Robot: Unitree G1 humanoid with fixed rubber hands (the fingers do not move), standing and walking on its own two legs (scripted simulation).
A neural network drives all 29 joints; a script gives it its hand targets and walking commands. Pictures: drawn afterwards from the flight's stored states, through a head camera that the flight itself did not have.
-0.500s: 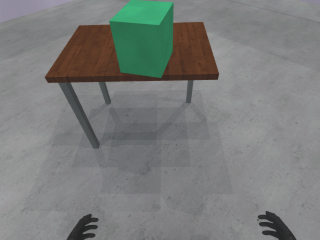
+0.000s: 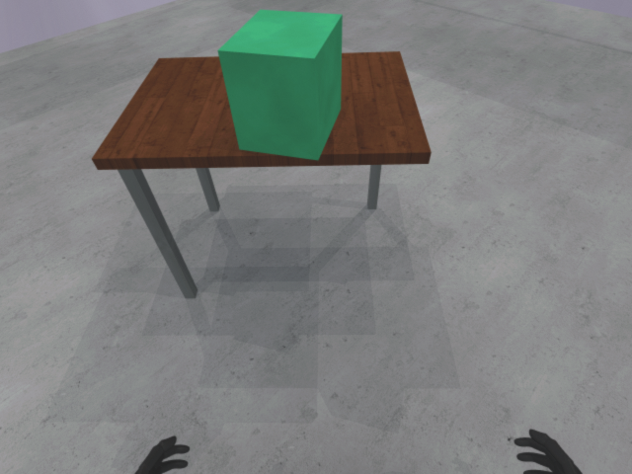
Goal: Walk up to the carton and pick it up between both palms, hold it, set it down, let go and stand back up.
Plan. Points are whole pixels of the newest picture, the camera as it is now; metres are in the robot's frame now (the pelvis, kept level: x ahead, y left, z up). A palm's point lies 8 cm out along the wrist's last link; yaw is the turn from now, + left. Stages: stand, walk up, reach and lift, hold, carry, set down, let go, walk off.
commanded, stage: stand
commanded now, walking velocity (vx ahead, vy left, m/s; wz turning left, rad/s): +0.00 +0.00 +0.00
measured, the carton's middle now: (289, 84) +0.96 +0.11 +0.03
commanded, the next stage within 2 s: walk up in 1.26 s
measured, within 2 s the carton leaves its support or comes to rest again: neither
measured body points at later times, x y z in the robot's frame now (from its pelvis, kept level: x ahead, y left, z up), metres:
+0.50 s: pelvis -0.01 +0.00 +0.01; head +0.00 -0.01 +0.46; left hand +0.11 +0.26 -0.11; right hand +0.12 -0.29 -0.10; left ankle +0.00 +0.12 -0.73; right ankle +0.00 -0.12 -0.73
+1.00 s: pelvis -0.01 +0.00 +0.01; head +0.00 -0.01 +0.46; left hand +0.09 +0.26 -0.11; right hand +0.10 -0.29 -0.10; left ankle +0.00 +0.12 -0.73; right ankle +0.00 -0.12 -0.73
